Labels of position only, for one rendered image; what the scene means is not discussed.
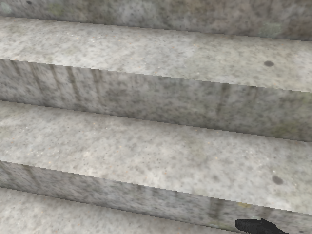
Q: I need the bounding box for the right robot hand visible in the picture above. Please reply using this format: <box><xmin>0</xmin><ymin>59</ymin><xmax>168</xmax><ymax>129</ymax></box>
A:
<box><xmin>235</xmin><ymin>218</ymin><xmax>289</xmax><ymax>234</ymax></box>

